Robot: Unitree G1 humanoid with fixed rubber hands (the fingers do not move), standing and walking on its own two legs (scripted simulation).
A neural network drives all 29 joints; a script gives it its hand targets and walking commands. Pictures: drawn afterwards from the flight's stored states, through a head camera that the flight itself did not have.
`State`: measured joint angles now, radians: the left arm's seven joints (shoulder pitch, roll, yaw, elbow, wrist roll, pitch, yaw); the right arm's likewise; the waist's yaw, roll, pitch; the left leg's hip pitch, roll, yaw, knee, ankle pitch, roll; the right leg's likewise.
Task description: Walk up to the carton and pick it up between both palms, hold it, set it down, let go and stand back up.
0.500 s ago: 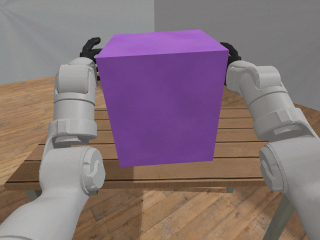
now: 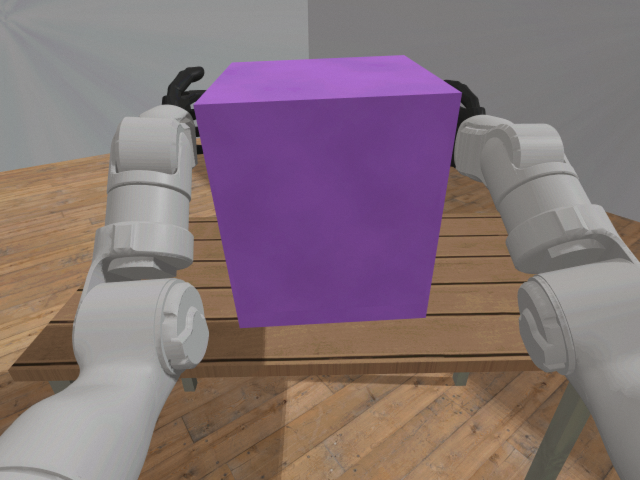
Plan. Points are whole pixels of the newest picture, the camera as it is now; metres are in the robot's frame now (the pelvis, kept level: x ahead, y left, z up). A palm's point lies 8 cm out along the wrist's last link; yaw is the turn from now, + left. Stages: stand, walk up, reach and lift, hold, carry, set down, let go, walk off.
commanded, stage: hold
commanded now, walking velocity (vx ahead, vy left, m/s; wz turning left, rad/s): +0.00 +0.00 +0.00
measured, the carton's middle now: (325, 185) +0.39 +0.01 +0.28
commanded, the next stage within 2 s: none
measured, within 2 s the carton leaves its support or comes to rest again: neither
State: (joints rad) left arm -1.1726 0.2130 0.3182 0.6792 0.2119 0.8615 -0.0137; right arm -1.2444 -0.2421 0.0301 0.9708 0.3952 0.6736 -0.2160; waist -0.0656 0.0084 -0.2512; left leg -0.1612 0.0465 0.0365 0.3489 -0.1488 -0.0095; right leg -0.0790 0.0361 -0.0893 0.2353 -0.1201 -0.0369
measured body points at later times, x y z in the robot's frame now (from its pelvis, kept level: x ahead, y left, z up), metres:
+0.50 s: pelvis +0.01 -0.01 +0.00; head -0.10 +0.00 +0.44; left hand +0.38 +0.17 +0.36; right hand +0.38 -0.16 +0.34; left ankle +0.03 +0.12 -0.75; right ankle +0.01 -0.10 -0.75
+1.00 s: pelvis +0.01 +0.00 +0.00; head -0.10 +0.01 +0.44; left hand +0.38 +0.18 +0.36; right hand +0.38 -0.15 +0.34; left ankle +0.03 +0.12 -0.75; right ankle +0.01 -0.10 -0.75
